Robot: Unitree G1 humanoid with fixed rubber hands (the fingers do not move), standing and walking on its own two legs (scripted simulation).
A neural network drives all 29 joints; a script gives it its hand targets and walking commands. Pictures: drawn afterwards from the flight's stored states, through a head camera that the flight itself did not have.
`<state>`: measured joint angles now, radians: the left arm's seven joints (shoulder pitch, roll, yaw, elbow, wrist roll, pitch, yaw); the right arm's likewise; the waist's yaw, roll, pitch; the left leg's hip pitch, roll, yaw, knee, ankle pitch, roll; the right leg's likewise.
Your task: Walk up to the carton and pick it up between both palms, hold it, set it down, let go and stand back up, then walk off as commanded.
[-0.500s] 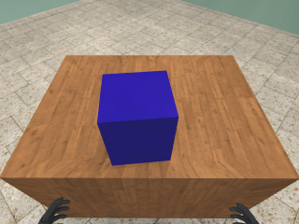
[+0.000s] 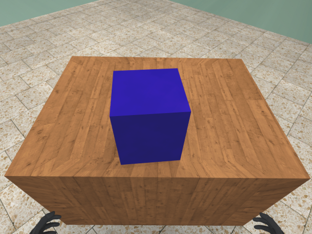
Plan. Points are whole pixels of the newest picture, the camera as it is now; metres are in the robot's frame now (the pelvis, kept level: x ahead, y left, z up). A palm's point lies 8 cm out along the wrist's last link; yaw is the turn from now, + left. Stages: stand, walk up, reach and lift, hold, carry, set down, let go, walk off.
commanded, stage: walk off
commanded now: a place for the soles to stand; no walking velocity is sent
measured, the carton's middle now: (148, 117) +0.49 +0.03 -0.01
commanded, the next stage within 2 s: none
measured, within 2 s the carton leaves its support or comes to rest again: neither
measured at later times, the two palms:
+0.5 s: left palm out of the picture +0.00 +0.32 -0.09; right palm out of the picture +0.01 -0.28 -0.07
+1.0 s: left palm out of the picture -0.12 +0.28 -0.04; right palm out of the picture -0.13 -0.35 -0.12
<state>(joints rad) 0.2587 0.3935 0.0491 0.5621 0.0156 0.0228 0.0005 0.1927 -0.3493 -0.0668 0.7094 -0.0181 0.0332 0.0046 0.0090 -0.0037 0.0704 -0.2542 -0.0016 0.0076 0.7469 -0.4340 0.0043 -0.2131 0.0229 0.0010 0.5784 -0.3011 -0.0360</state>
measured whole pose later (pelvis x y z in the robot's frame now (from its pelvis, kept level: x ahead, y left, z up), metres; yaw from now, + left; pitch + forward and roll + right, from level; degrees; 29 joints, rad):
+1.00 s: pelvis -0.23 -0.04 +0.00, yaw -1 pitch -1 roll +3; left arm 0.25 0.41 0.05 0.58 0.02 0.01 0.02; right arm 0.23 -0.44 -0.08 0.67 -0.02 0.07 -0.02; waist 0.04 0.07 0.19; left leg -0.42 -0.17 -0.13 1.15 -0.42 0.05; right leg -0.39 0.05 0.14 0.56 -0.15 -0.03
